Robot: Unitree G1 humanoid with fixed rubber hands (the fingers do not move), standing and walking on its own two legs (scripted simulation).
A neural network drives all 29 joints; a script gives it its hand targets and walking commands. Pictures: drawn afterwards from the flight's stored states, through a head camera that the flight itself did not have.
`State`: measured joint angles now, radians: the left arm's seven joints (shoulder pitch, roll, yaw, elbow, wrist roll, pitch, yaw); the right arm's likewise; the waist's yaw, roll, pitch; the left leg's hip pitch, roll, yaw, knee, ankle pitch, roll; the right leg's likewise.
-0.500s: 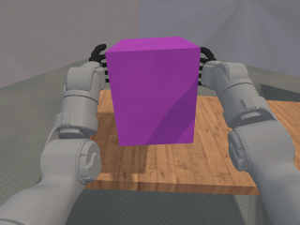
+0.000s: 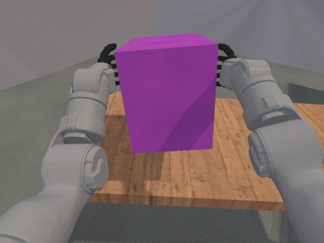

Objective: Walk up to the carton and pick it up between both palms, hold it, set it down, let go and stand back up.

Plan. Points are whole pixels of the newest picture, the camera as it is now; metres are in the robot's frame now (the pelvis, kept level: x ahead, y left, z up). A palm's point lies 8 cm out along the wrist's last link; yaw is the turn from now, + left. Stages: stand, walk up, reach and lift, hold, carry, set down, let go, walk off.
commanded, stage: hold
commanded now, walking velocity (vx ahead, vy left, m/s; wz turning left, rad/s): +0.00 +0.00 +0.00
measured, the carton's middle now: (167, 86) +0.45 +0.02 +0.24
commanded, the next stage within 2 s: none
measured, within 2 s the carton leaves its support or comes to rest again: neither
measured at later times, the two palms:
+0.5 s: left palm (100, 78) +0.38 +0.17 +0.29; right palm (224, 79) +0.40 -0.11 +0.30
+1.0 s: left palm (102, 71) +0.38 +0.17 +0.30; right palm (230, 67) +0.40 -0.11 +0.33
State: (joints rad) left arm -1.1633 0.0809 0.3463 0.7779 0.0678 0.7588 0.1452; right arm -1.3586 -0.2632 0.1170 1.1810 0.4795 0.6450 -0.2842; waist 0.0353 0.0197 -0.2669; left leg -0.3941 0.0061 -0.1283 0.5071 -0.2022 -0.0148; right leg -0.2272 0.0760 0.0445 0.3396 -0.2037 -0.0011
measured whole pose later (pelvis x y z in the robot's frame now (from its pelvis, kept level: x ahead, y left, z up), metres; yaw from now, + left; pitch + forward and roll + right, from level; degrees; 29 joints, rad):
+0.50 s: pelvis +0.00 +0.00 +0.00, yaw +1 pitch +2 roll -3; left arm -1.01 0.07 0.31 0.52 0.08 0.86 0.13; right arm -1.19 -0.24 0.13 0.92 0.52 0.71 -0.34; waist 0.00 0.02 -0.24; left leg -0.33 0.00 -0.15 0.51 -0.22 -0.02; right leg -0.15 0.08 0.03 0.32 -0.21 0.00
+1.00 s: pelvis -0.01 +0.00 +0.00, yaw +0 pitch +5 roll -3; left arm -1.22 0.09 0.35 0.86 0.09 0.76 0.14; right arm -1.42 -0.26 0.04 1.28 0.41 0.64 -0.26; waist 0.03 -0.01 -0.28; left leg -0.40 0.00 -0.13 0.51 -0.19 -0.01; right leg -0.24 0.07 0.05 0.35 -0.20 0.00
